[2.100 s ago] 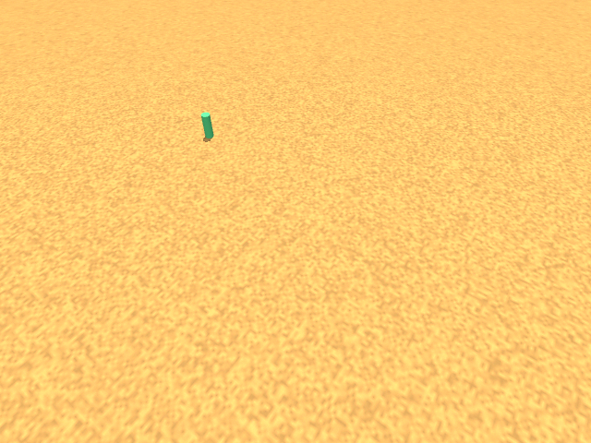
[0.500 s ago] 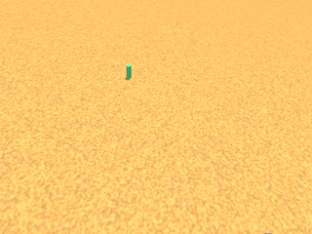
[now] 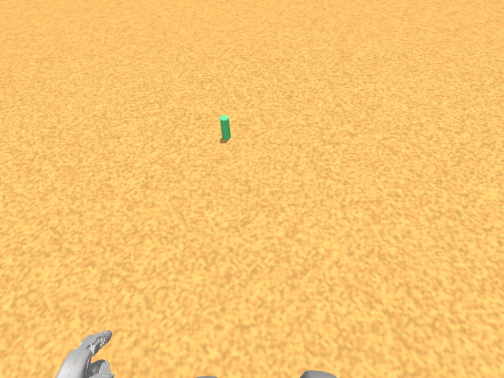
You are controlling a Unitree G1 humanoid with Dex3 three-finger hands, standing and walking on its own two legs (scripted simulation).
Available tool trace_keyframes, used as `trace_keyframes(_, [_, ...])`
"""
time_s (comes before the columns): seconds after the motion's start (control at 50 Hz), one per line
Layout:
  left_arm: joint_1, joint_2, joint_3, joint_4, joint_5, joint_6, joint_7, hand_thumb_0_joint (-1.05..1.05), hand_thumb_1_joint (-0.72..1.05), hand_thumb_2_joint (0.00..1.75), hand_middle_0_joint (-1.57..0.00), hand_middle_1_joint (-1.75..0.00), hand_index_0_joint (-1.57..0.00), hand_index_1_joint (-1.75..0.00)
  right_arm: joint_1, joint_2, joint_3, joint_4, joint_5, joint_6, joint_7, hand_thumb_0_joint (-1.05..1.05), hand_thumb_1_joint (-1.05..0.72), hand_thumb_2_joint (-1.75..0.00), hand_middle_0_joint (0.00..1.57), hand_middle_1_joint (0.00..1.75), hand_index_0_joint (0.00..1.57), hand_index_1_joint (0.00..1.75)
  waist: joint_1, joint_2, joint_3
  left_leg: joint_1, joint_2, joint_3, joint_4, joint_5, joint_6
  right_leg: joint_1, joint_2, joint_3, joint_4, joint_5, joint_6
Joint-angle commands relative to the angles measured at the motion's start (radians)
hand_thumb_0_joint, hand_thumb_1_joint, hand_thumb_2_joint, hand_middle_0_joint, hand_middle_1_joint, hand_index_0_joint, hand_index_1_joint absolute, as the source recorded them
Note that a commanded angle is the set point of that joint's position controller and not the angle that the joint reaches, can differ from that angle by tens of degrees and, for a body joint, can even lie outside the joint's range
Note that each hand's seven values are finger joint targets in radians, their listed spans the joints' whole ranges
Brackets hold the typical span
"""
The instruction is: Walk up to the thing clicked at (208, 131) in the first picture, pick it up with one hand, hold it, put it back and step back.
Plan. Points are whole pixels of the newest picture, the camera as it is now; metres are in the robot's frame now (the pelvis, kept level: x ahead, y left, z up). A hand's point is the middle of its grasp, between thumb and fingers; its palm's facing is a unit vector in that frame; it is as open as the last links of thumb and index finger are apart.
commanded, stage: walk up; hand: left
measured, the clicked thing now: (225, 127) +1.51 +0.15 -0.69
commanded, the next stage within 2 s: none
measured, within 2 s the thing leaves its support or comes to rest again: neither
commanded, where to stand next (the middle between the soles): +1.16 -0.05 m, yaw -1 degrees
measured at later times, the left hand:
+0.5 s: hand (113, 289) +0.31 +0.31 -0.15, palm faces -0.07 -0.95 -0.31, open 7.4 cm
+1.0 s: hand (163, 179) +0.59 +0.23 -0.11, palm faces -0.05 -0.92 -0.38, open 7.4 cm
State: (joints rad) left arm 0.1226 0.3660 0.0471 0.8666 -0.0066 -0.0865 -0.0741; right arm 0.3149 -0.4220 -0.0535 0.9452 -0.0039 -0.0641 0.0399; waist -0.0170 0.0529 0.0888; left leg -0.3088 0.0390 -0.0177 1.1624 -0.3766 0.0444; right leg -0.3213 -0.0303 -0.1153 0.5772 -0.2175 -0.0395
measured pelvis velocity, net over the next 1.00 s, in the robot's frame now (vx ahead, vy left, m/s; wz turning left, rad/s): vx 0.51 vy -0.03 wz -0.02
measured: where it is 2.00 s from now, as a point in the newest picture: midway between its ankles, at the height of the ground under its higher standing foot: (261, 210)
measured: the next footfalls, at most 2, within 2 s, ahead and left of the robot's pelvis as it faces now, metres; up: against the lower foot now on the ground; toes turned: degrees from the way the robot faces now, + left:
left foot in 0.28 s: +0.35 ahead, +0.14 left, +0.00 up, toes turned +6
right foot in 0.74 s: +0.55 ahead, -0.15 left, +0.00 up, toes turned -7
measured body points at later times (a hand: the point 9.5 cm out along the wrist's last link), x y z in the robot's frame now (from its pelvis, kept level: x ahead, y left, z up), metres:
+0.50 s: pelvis +0.28 +0.03 +0.01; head +0.29 +0.06 +0.46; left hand +0.32 +0.36 -0.12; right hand +0.37 -0.28 -0.07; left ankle +0.31 +0.14 -0.73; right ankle +0.28 -0.13 -0.66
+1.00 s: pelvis +0.51 -0.03 +0.01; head +0.52 -0.05 +0.46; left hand +0.59 +0.28 -0.08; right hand +0.57 -0.36 -0.11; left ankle +0.59 +0.12 -0.68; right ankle +0.51 -0.14 -0.73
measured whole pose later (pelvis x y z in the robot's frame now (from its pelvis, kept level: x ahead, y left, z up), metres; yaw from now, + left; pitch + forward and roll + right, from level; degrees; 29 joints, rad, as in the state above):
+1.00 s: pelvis +0.51 -0.03 +0.01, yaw -1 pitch -2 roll -1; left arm 0.27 0.39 0.04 0.86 0.00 -0.09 -0.06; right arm 0.27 -0.43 -0.06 0.90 -0.02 -0.05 0.07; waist 0.01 0.06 0.06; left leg -0.52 0.11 0.01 0.90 -0.25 0.00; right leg -0.18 -0.02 -0.11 0.47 -0.25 -0.04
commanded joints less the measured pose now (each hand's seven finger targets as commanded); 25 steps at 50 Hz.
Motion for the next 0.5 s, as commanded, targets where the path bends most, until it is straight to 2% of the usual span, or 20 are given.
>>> trace_keyframes(0.0, [0.082,0.287,0.081,-0.044,0.004,-0.023,0.029,0.0,0.9,0.9,-0.2,-0.3,-0.2,-0.3,0.051,-0.192,-0.06,-0.076,-0.006,-0.023,0.014,0.0,-0.9,-0.9,0.2,0.3,0.2,0.3,0.022,-0.181,-0.042,-0.217,0.08,-0.029,-0.11,0.091,-0.015,0.135,-0.24,0.265,-0.347,0.041,-0.186])
trace_keyframes(0.02, [0.074,0.289,0.079,-0.055,0.005,-0.028,0.027,0.0,0.9,0.9,-0.2,-0.3,-0.2,-0.3,0.041,-0.187,-0.065,-0.08,-0.011,-0.018,0.021,0.0,-0.9,-0.9,0.2,0.3,0.2,0.3,0.016,-0.174,-0.028,-0.2,0.089,-0.015,-0.172,0.108,-0.029,0.089,-0.235,0.23,-0.365,-0.003,-0.188])
trace_keyframes(0.08, [0.068,0.309,0.088,-0.082,0.019,-0.036,0.017,0.0,0.9,0.9,-0.2,-0.3,-0.2,-0.3,-0.061,-0.171,-0.062,-0.12,-0.02,-0.017,0.042,0.0,-0.9,-0.9,0.2,0.3,0.2,0.3,0.032,-0.178,-0.019,-0.205,0.101,0.029,-0.39,0.149,-0.056,0.08,-0.226,0.187,-0.403,-0.11,-0.198])
trace_keyframes(0.14, [0.12,0.311,0.083,-0.069,0.019,-0.031,0.008,0.0,0.9,0.9,-0.2,-0.3,-0.2,-0.3,-0.148,-0.158,-0.066,-0.139,-0.019,-0.027,0.047,0.0,-0.9,-0.9,0.2,0.3,0.2,0.3,0.063,-0.152,-0.025,-0.122,0.074,0.075,-0.535,0.291,-0.057,0.08,-0.191,0.143,-0.365,-0.086,-0.157])
trace_keyframes(0.16, [0.123,0.319,0.083,-0.068,0.019,-0.03,0.007,0.0,0.9,0.9,-0.2,-0.3,-0.2,-0.3,-0.165,-0.158,-0.07,-0.14,-0.018,-0.029,0.047,0.0,-0.9,-0.9,0.2,0.3,0.2,0.3,0.064,-0.149,-0.023,-0.082,0.069,0.079,-0.552,0.314,-0.05,0.061,-0.198,0.139,-0.358,-0.096,-0.155])
trace_keyframes(0.18, [0.134,0.321,0.083,-0.066,0.018,-0.025,0.007,0.0,0.9,0.9,-0.2,-0.3,-0.2,-0.3,-0.17,-0.158,-0.07,-0.14,-0.015,-0.031,0.046,0.0,-0.9,-0.9,0.2,0.3,0.2,0.3,0.066,-0.139,-0.022,-0.064,0.056,0.092,-0.579,0.313,-0.047,0.082,-0.193,0.131,-0.329,-0.057,-0.151])
trace_keyframes(0.2, [0.138,0.327,0.083,-0.064,0.018,-0.022,0.008,0.0,0.9,0.9,-0.2,-0.3,-0.2,-0.3,-0.166,-0.161,-0.073,-0.138,-0.015,-0.034,0.046,0.0,-0.9,-0.9,0.2,0.3,0.2,0.3,0.058,-0.134,-0.028,-0.031,0.045,0.107,-0.586,0.287,-0.038,0.083,-0.198,0.127,-0.303,-0.032,-0.15])
trace_keyframes(0.22, [0.133,0.333,0.083,-0.067,0.017,-0.018,0.01,0.0,0.9,0.9,-0.2,-0.3,-0.2,-0.3,-0.13,-0.168,-0.076,-0.13,-0.017,-0.038,0.042,0.0,-0.9,-0.9,0.2,0.3,0.2,0.3,0.03,-0.115,-0.047,0.045,0.024,0.121,-0.634,0.251,-0.026,0.082,-0.195,0.119,-0.22,0.04,-0.142])
trace_keyframes(0.24, [0.153,0.304,0.067,-0.071,0.018,-0.017,0.014,0.0,0.9,0.9,-0.2,-0.3,-0.2,-0.3,-0.051,-0.202,-0.088,-0.103,-0.022,-0.043,0.033,0.0,-0.9,-0.9,0.2,0.3,0.2,0.3,-0.008,-0.031,-0.099,0.196,0.004,0.107,-0.633,0.2,-0.004,0.035,-0.161,0.087,-0.058,0.158,-0.119])
trace_keyframes(0.26, [0.197,0.262,0.049,-0.07,0.014,-0.012,0.02,0.0,0.9,0.9,-0.2,-0.3,-0.2,-0.3,0.071,-0.252,-0.108,-0.076,-0.038,-0.048,0.022,0.0,-0.9,-0.9,0.2,0.3,0.2,0.3,-0.07,0.095,-0.17,0.373,0.037,0.041,-0.678,0.072,0.045,-0.065,-0.096,0.033,0.205,0.183,-0.09])
trace_keyframes(0.28, [0.239,0.181,0.027,-0.088,-0.002,-0.009,0.025,0.0,0.9,0.9,-0.2,-0.3,-0.2,-0.3,0.175,-0.351,-0.136,-0.077,-0.051,-0.052,0.006,0.0,-0.9,-0.9,0.2,0.3,0.2,0.3,-0.101,0.324,-0.266,0.543,0.313,-0.391,-0.774,-0.076,0.122,-0.286,0.02,0.017,0.518,-0.133,-0.025])
trace_keyframes(0.3, [0.246,0.281,0.051,-0.07,-0.008,-0.002,0.042,0.0,0.9,0.9,-0.2,-0.3,-0.2,-0.3,0.144,-0.385,-0.143,-0.108,-0.012,-0.05,0.004,0.0,-0.9,-0.9,0.2,0.3,0.2,0.3,-0.1,0.191,-0.288,0.523,0.428,-0.68,-0.922,-0.202,0.222,-0.365,0.062,0.146,0.62,-0.318,-0.027])
trace_keyframes(0.32, [0.193,0.325,0.046,-0.059,0.004,-0.003,0.047,0.0,0.9,0.9,-0.2,-0.3,-0.2,-0.3,0.099,-0.353,-0.14,-0.111,0.009,-0.044,0.0,0.0,-0.9,-0.9,0.2,0.3,0.2,0.3,-0.087,0.049,-0.225,0.458,0.408,-0.579,-0.912,-0.144,0.213,-0.382,0.003,0.216,0.664,-0.248,-0.022])
trace_keyframes(0.34, [0.207,0.309,0.044,-0.045,0.001,-0.006,0.043,0.0,0.9,0.9,-0.2,-0.3,-0.2,-0.3,0.041,-0.318,-0.119,-0.13,0.016,-0.044,-0.005,0.0,-0.9,-0.9,0.2,0.3,0.2,0.3,-0.049,0.03,-0.164,0.385,0.361,-0.413,-0.894,-0.02,0.186,-0.366,-0.029,0.237,0.646,-0.178,-0.016])
trace_keyframes(0.38, [0.256,0.292,0.047,-0.002,-0.003,-0.002,0.033,0.0,0.9,0.9,-0.2,-0.3,-0.2,-0.3,-0.029,-0.251,-0.088,-0.146,0.018,-0.049,-0.008,0.0,-0.9,-0.9,0.2,0.3,0.2,0.3,0.005,0.06,-0.087,0.227,0.275,-0.187,-0.89,0.165,0.136,-0.283,-0.079,0.207,0.538,-0.126,0.0])
trace_keyframes(0.4, [0.271,0.277,0.048,0.005,-0.002,0.002,0.025,0.0,0.9,0.9,-0.2,-0.3,-0.2,-0.3,-0.04,-0.239,-0.08,-0.146,0.015,-0.054,-0.007,0.0,-0.9,-0.9,0.2,0.3,0.2,0.3,0.015,0.086,-0.081,0.181,0.251,-0.125,-0.897,0.232,0.133,-0.243,-0.083,0.192,0.501,-0.112,0.012])
trace_keyframes(0.42, [0.284,0.266,0.048,0.013,0.003,0.01,0.017,0.0,0.9,0.9,-0.2,-0.3,-0.2,-0.3,-0.051,-0.241,-0.079,-0.156,0.012,-0.058,-0.005,0.0,-0.9,-0.9,0.2,0.3,0.2,0.3,0.026,0.092,-0.077,0.146,0.243,-0.088,-0.91,0.24,0.138,-0.206,-0.084,0.177,0.479,-0.097,0.026])
trace_keyframes(0.44, [0.269,0.258,0.047,0.003,0.007,0.014,0.009,0.0,0.9,0.9,-0.2,-0.3,-0.2,-0.3,-0.047,-0.242,-0.081,-0.162,0.009,-0.061,-0.004,0.0,-0.9,-0.9,0.2,0.3,0.2,0.3,0.02,0.098,-0.071,0.166,0.236,-0.064,-0.92,0.243,0.145,-0.223,-0.09,0.159,0.427,-0.077,0.036])
trace_keyframes(0.48, [0.204,0.252,0.049,-0.018,0.014,0.02,-0.002,0.0,0.9,0.9,-0.2,-0.3,-0.2,-0.3,-0.047,-0.259,-0.086,-0.168,0.005,-0.065,-0.003,0.0,-0.9,-0.9,0.2,0.3,0.2,0.3,0.012,0.091,-0.03,0.147,0.26,-0.058,-0.957,0.166,0.181,-0.253,-0.115,0.133,0.326,-0.064,0.051])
